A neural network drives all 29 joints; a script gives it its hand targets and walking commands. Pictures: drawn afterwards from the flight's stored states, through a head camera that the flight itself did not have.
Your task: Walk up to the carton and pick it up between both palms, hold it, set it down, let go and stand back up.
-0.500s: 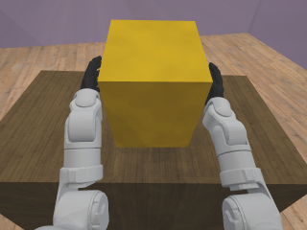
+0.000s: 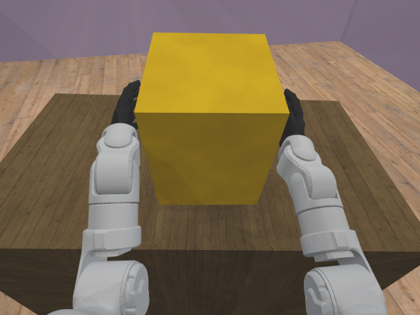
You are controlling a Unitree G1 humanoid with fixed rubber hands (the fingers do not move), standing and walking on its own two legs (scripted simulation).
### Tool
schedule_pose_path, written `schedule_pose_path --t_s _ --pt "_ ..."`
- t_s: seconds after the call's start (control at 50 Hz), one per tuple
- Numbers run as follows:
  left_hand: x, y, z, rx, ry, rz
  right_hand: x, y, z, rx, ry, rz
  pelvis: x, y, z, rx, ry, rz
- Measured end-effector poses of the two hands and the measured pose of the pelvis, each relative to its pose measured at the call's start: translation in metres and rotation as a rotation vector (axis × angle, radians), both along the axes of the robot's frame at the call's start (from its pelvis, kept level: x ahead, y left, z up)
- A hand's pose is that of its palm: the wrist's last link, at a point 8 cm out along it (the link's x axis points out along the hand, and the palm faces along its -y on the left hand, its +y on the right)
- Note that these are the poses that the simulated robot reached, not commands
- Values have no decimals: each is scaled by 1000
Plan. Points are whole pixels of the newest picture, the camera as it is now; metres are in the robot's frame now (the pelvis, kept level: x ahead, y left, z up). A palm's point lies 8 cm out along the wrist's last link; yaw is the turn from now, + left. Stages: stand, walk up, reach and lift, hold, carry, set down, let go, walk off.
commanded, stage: hold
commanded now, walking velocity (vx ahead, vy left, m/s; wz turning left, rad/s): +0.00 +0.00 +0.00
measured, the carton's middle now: (208, 124) +0.41 +0.01 +0.18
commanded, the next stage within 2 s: set down in 0.16 s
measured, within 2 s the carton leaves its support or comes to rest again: neither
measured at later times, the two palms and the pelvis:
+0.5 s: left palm (119, 127) +0.38 +0.16 +0.19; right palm (280, 142) +0.37 -0.12 +0.17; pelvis +0.00 +0.00 +0.00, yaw +0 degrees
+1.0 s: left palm (131, 136) +0.42 +0.16 +0.14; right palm (274, 149) +0.39 -0.13 +0.13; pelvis +0.01 +0.01 +0.00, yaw +0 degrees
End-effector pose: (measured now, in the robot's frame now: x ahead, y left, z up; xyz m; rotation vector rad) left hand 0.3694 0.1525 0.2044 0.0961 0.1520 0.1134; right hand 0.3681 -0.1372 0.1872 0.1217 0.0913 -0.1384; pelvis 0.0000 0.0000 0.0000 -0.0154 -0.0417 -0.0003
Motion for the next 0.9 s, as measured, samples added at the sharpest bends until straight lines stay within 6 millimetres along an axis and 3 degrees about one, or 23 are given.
schedule_pose_path --t_s 0.16,0.34,0.42,0.54,0.66,0.9 --pt "1 -1 -7 4 22 -2 1 0 -7 4 21 -1 -1 0 0 0 -2 0" --pt "-2 3 1 15 -18 -6 -2 3 5 -18 -22 -6 -2 2 0 -1 -3 1" --pt "1 9 3 18 -52 -13 -2 10 1 -81 -59 -10 -3 2 0 -1 -5 1" --pt "14 13 -20 31 -13 -43 2 14 -26 -145 -39 -32 -2 4 0 0 -3 2" --pt "29 7 -45 25 -1 -71 11 8 -39 -138 -71 -58 2 5 1 0 4 3" --pt "48 7 -56 -4 -7 -76 28 8 -52 -87 -84 -76 16 7 2 -2 27 3"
